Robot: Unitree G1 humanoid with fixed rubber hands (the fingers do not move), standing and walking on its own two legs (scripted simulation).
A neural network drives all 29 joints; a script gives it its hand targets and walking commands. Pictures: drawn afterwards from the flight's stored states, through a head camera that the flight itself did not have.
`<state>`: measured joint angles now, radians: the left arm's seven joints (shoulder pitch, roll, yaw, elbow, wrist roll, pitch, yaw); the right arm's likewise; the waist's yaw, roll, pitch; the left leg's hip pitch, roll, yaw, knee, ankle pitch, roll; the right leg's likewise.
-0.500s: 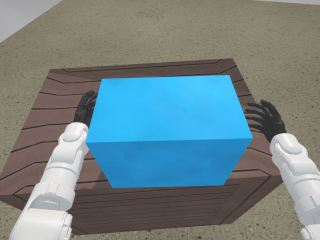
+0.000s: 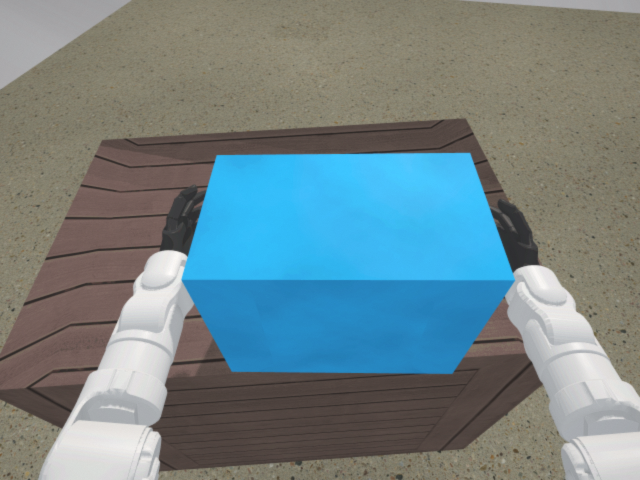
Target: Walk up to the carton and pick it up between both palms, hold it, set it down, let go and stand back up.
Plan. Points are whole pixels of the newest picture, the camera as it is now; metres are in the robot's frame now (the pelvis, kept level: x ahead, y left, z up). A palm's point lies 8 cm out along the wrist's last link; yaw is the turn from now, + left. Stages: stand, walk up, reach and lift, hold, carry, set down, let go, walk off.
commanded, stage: reach and lift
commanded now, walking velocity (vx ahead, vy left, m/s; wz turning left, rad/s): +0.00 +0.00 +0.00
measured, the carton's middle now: (341, 270) +0.38 +0.00 +0.04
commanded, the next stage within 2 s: none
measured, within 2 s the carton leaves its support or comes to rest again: leaves its support in 1.08 s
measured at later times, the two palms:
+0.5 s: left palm (184, 249) +0.39 +0.20 +0.08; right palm (512, 255) +0.38 -0.22 +0.07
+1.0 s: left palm (186, 247) +0.39 +0.19 +0.09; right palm (512, 258) +0.38 -0.22 +0.07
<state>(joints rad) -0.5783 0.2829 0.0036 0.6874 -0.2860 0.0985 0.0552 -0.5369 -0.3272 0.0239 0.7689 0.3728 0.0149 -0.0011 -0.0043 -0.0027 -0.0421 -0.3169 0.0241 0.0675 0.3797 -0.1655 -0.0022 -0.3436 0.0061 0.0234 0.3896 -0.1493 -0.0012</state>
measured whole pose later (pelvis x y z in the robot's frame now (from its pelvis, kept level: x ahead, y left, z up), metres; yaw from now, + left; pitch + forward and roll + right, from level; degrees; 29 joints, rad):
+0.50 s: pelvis +0.00 +0.00 +0.00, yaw +0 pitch +6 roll +0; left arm -0.58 0.25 0.04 0.68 -0.27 0.11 0.06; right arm -0.56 -0.32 0.03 0.76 0.37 0.02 -0.02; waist 0.00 0.00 -0.04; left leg -0.32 0.02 0.07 0.38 -0.16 0.00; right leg -0.34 0.01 0.02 0.39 -0.15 0.00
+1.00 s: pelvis +0.00 +0.00 +0.00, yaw +0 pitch +6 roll +0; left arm -0.58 0.22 0.06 0.67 -0.24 0.09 0.07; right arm -0.54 -0.29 0.00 0.75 0.36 0.01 -0.05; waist 0.00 0.00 -0.05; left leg -0.32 0.02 0.07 0.38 -0.16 0.00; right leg -0.34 0.01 0.02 0.39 -0.15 0.00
